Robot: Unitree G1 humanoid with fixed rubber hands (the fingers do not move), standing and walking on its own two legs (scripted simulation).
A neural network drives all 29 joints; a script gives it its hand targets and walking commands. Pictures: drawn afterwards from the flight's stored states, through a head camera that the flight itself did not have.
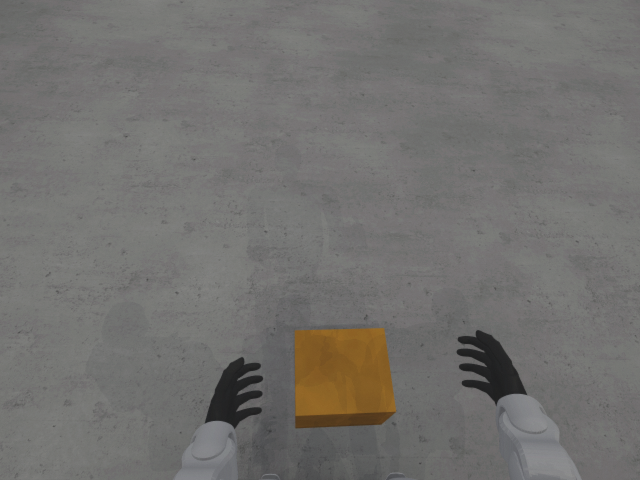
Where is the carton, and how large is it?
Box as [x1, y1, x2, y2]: [295, 328, 395, 427]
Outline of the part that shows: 383,328 295,330 295,427 380,424 395,411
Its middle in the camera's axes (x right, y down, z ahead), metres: +0.05 +0.39 +1.06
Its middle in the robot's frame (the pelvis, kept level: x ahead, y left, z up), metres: +0.39 -0.06 -0.63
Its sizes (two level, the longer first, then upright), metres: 0.242 0.210 0.195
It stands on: the floor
